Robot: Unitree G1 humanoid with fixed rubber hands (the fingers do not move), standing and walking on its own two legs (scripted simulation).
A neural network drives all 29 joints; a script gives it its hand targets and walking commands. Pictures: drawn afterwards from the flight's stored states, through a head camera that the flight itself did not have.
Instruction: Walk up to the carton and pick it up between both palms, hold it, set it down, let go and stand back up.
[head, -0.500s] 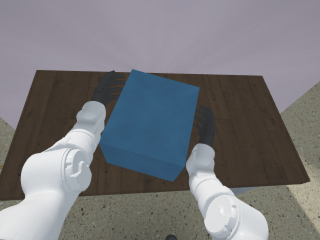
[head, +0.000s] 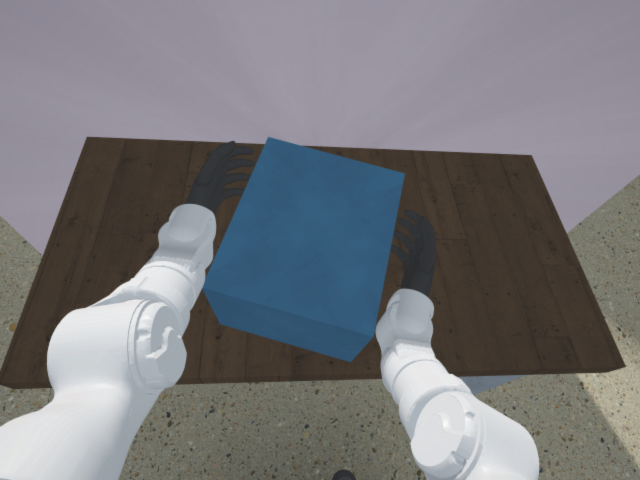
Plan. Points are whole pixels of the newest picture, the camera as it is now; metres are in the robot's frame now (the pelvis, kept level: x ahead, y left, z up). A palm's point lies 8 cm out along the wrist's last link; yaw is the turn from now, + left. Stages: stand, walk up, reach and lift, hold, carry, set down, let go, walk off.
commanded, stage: reach and lift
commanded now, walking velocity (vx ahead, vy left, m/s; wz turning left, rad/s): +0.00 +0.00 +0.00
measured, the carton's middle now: (309, 250) +0.43 +0.00 -0.03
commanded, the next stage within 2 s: none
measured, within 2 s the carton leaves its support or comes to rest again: neither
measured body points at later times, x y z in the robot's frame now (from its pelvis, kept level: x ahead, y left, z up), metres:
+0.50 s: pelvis -0.01 +0.00 +0.00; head +0.08 +0.03 +0.44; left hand +0.45 +0.14 +0.04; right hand +0.38 -0.15 +0.00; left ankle +0.00 +0.11 -0.72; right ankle +0.02 -0.15 -0.72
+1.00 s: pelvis -0.02 +0.00 +0.01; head -0.01 +0.02 +0.45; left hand +0.43 +0.14 +0.12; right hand +0.38 -0.15 +0.09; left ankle +0.00 +0.11 -0.72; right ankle +0.02 -0.15 -0.72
